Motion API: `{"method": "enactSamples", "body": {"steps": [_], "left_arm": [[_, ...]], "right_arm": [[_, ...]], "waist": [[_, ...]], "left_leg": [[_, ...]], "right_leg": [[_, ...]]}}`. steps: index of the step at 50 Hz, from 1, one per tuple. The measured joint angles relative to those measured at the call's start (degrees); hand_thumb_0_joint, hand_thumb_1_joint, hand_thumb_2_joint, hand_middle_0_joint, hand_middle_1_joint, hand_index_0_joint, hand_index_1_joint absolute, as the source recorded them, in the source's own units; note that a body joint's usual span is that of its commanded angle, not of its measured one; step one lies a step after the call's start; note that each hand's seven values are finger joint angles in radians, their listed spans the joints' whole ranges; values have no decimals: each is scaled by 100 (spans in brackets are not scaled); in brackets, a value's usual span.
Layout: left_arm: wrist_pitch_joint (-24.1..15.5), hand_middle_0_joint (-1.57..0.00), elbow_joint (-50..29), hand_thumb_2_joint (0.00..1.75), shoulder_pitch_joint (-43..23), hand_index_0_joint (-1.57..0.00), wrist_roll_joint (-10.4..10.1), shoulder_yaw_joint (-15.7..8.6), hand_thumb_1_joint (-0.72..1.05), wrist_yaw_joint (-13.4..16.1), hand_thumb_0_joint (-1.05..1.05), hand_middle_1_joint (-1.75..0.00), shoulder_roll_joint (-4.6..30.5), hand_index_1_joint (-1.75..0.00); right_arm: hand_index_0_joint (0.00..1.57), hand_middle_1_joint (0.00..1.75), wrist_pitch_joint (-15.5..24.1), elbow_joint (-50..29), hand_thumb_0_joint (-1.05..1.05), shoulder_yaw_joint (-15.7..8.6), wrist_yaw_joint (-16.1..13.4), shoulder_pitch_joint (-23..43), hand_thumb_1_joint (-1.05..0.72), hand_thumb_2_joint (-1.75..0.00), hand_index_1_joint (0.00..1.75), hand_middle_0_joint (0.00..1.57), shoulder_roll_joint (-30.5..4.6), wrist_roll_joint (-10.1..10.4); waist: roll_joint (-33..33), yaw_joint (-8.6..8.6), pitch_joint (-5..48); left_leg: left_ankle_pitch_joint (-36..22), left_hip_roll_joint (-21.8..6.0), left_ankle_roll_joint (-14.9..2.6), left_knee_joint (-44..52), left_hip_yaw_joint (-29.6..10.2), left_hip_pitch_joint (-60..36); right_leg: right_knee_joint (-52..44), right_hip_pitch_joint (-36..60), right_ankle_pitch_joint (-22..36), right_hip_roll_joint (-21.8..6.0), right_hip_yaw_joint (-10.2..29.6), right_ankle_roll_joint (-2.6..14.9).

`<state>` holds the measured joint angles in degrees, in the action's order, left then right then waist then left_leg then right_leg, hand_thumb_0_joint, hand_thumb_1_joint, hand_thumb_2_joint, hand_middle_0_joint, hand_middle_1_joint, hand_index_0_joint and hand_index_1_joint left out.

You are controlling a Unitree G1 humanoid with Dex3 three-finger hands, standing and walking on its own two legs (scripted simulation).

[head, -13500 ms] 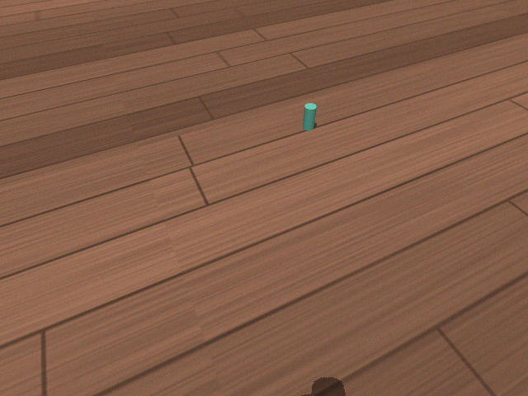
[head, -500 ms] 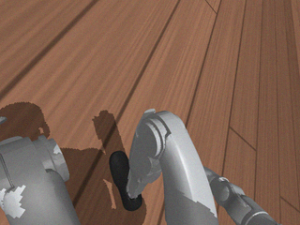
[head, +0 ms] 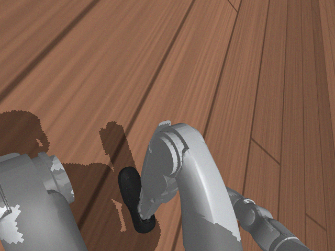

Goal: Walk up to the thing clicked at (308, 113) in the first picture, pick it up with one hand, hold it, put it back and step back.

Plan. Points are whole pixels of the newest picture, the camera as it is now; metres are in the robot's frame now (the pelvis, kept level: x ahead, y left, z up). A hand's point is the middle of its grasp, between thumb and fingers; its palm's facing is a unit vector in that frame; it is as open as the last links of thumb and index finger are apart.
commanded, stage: settle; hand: left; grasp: from the side
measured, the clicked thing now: out of the picture +0.42 +0.29 -0.20
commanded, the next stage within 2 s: lift in 1.90 s
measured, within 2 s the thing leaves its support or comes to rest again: leaves its support in 0.36 s
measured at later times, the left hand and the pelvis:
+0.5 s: hand out of the picture +0.41 +0.30 -0.15, palm faces +0.34 -0.94 -0.01, open 10.0 cm; pelvis +0.01 +0.00 +0.01, yaw +2 degrees
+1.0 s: hand out of the picture +0.39 +0.31 -0.03, palm faces +0.32 -0.95 -0.06, open 10.0 cm; pelvis +0.02 -0.01 +0.04, yaw +7 degrees
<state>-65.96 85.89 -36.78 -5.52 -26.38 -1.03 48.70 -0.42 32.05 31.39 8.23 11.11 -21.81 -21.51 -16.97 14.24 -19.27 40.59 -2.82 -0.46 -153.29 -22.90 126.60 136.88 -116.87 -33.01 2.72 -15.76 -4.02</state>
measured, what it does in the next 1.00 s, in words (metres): stands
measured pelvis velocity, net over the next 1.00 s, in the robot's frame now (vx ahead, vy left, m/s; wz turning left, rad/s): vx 0.02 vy -0.01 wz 0.13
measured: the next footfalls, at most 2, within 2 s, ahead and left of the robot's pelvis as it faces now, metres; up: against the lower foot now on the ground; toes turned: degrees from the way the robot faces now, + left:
none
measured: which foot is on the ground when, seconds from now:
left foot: down 0.00-1.00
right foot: down 0.00-1.00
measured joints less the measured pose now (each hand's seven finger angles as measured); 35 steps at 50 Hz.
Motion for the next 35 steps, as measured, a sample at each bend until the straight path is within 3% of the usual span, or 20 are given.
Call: {"method": "enactSamples", "body": {"steps": [9, 16, 23, 35], "left_arm": [[83, -64, -183, 92, 8, -68, -60, 36, -25, -51, -1, -98, -25, -99], [488, -64, -782, 98, 162, -68, 26, -46, -29, -90, -1, -101, -220, -103], [1019, -64, -1823, 101, 493, -69, 87, 10, -32, -117, -2, -103, -570, -104], [1934, -66, -2967, 103, 681, -71, -150, 469, -34, -405, -2, -101, -1210, -102]], "right_arm": [[20, 30, 15, 28, 0, -40, -9, 1, -91, -91, 30, 20, 9, 34], [20, 30, -34, 40, 0, -205, -9, -116, -91, -91, 30, 20, 77, 89], [20, 30, -107, 64, 0, -566, -5, -380, -92, -91, 30, 20, 164, 249], [20, 30, -127, 151, 0, -1408, -27, -784, -92, -91, 30, 20, 200, 824]], "waist": [[17, -26, -9], [41, -95, 56], [203, -220, 335], [818, -491, 1159]], "left_leg": [[24, 1, -13, 8, 5, 23], [42, 21, 2, 42, 42, 20], [23, 34, 9, 202, 192, 47], [-113, 19, -92, 642, 681, 209]], "right_leg": [[-15, -10, -29, 0, 0, -9], [-15, -3, -81, -33, 19, 21], [-64, -43, -150, -109, 103, 84], [-211, -273, -227, -260, 418, 156]]}}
